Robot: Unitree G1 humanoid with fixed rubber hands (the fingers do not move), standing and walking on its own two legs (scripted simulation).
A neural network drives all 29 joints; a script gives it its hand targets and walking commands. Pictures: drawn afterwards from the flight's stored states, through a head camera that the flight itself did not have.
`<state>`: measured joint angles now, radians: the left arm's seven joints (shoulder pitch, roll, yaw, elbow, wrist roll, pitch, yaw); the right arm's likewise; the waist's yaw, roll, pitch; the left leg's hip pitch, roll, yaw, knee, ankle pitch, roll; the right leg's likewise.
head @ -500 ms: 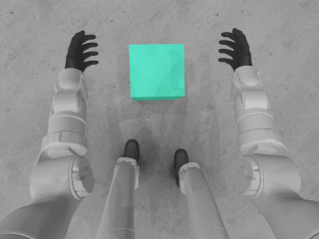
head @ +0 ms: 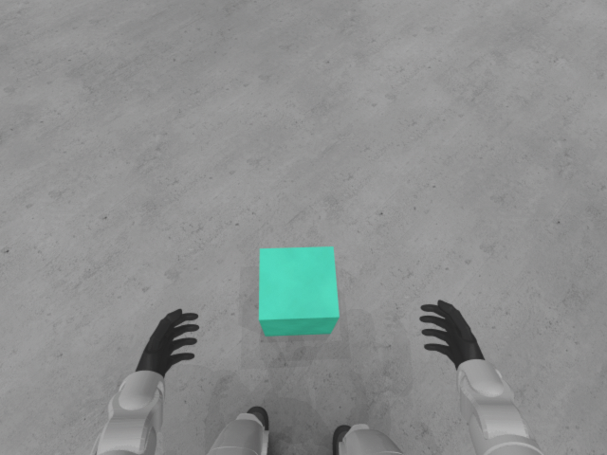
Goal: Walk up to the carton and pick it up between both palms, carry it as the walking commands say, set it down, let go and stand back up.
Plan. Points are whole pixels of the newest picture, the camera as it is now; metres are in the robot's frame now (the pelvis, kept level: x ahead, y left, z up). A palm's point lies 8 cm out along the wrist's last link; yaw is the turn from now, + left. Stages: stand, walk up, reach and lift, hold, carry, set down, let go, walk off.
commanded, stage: let go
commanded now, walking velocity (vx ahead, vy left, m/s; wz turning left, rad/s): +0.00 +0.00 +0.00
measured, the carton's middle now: (297, 294) +0.47 +0.02 -0.63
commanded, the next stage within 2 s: stand in 0.62 s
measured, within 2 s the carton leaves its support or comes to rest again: neither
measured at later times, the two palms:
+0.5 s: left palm (135, 381) +0.19 +0.23 -0.06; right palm (499, 387) +0.19 -0.23 -0.05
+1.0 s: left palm (80, 414) +0.16 +0.30 -0.09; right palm (533, 400) +0.18 -0.28 -0.06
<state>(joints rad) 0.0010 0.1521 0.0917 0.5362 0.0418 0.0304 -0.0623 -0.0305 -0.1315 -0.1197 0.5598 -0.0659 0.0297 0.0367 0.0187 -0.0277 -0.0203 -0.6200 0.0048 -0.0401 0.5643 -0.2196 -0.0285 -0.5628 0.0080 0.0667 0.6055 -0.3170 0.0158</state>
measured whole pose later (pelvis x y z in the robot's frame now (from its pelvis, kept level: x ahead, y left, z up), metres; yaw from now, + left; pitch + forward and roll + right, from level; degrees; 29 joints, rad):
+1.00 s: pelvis +0.04 +0.01 +0.01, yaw +0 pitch +2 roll +0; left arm 0.23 0.35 0.05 0.70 0.05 0.02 0.01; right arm 0.16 -0.33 -0.04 0.74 -0.04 0.01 -0.02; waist 0.01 -0.05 0.00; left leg -0.24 0.00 -0.03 0.50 -0.29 -0.01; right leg -0.14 -0.01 0.07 0.46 -0.35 0.03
